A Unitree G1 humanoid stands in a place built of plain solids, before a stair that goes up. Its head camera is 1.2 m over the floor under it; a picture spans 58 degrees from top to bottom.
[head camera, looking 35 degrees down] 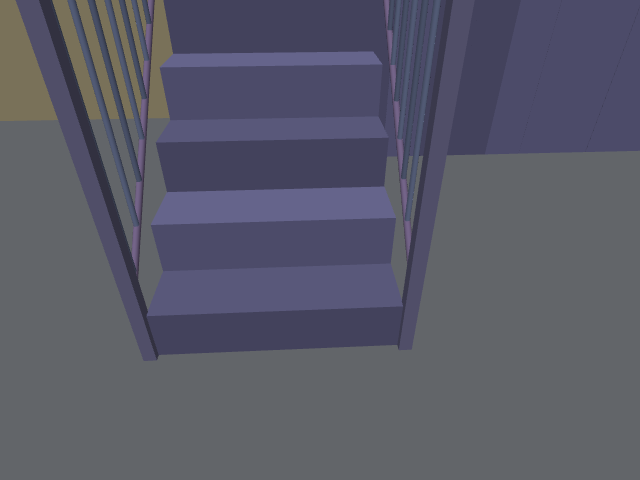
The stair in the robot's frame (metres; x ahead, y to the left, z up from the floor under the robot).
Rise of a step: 0.20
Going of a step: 0.23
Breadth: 0.85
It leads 3 degrees to the left of straight ahead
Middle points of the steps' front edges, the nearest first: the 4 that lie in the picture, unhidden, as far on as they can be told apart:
1.03 0.14 0.19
1.26 0.16 0.39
1.50 0.17 0.60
1.73 0.18 0.80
